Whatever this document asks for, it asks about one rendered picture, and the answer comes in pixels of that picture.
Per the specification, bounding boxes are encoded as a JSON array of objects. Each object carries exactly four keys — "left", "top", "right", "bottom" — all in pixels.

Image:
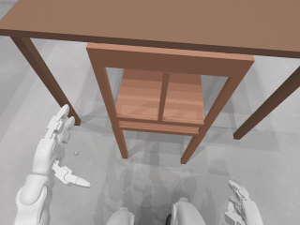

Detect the table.
[{"left": 0, "top": 0, "right": 300, "bottom": 140}]

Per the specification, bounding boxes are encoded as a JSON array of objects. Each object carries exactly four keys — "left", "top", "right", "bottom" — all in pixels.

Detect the robot left forearm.
[{"left": 13, "top": 173, "right": 55, "bottom": 225}]

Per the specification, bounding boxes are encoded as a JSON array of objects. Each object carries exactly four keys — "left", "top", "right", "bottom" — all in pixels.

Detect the robot thigh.
[
  {"left": 172, "top": 202, "right": 206, "bottom": 225},
  {"left": 106, "top": 210, "right": 135, "bottom": 225}
]

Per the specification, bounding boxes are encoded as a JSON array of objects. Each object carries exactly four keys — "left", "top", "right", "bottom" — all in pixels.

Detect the robot right thigh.
[{"left": 172, "top": 202, "right": 206, "bottom": 225}]

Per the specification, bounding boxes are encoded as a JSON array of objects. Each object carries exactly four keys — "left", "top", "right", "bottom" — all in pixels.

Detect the left robot hand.
[{"left": 31, "top": 104, "right": 91, "bottom": 188}]

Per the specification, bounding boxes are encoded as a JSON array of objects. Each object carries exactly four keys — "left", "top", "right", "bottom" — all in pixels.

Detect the right robot hand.
[{"left": 225, "top": 180, "right": 263, "bottom": 225}]

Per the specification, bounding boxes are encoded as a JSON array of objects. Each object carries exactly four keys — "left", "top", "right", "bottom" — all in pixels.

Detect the chair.
[{"left": 86, "top": 42, "right": 255, "bottom": 164}]

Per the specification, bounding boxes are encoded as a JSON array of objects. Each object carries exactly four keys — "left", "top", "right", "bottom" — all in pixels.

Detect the robot left thigh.
[{"left": 106, "top": 210, "right": 135, "bottom": 225}]

